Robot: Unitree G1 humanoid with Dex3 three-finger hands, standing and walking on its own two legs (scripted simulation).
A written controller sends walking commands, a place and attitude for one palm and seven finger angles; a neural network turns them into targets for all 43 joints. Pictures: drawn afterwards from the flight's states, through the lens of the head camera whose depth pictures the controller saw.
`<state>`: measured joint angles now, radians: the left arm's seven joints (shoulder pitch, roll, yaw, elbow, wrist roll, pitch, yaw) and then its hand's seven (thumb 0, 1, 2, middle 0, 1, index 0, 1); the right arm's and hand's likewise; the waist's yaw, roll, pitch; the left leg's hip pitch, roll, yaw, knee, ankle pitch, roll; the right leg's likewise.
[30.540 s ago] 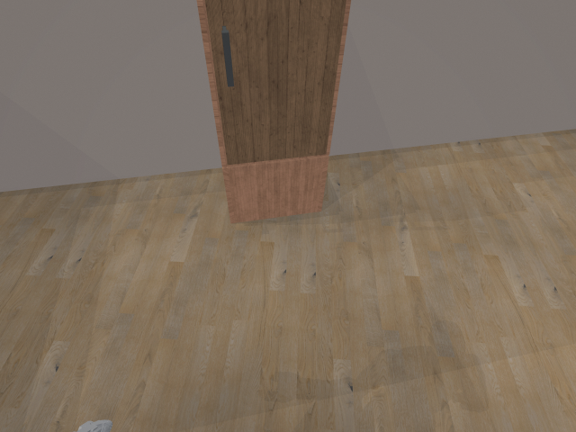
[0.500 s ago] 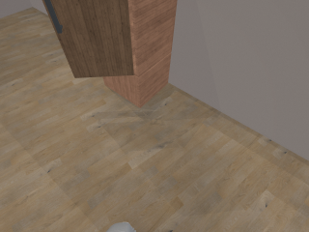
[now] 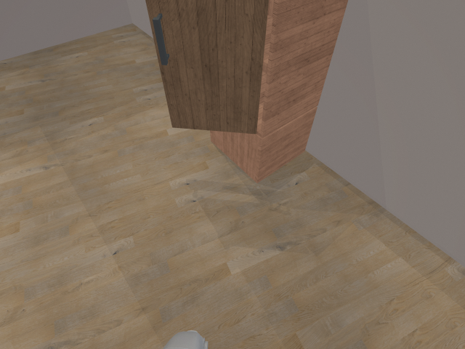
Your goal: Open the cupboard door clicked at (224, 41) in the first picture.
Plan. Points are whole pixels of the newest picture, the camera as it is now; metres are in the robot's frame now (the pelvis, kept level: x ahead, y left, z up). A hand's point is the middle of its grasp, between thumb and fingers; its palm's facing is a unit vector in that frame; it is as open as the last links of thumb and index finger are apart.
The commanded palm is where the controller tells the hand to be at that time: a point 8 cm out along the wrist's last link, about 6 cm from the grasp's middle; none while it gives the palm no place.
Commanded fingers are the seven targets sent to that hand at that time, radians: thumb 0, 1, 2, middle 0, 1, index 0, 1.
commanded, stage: take the last steps up to it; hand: left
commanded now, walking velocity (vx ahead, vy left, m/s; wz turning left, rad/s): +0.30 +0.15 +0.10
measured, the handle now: (162, 39) +1.03 +0.34 +0.02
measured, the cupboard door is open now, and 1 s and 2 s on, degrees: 45 45 45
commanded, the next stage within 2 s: come to a stop and stand still in 1.00 s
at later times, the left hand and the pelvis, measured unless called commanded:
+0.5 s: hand (126, 284) +0.26 +0.26 -0.16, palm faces +0.04 -0.98 -0.20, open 7.3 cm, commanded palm none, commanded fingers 0.00 0.90 0.90 -0.20 -0.30 -0.20 -0.30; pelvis +0.16 +0.07 -0.01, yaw +1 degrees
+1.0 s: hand (109, 269) +0.30 +0.33 -0.20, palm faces +0.08 -0.98 -0.16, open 7.3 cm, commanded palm none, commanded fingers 0.00 0.90 0.90 -0.20 -0.30 -0.20 -0.30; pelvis +0.35 +0.15 -0.02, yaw -1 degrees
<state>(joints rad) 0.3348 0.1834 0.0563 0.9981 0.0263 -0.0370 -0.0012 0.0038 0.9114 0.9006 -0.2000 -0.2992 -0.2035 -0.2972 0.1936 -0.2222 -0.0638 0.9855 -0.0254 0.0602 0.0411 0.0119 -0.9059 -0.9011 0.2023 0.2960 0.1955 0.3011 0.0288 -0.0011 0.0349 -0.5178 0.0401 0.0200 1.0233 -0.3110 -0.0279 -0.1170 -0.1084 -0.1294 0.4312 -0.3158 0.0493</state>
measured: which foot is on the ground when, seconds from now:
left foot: up 0.00-0.14, down 0.16-0.52, up 0.54-0.88, down 0.90-1.00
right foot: down 0.00-0.16, up 0.18-0.50, down 0.52-0.90, up 0.92-1.00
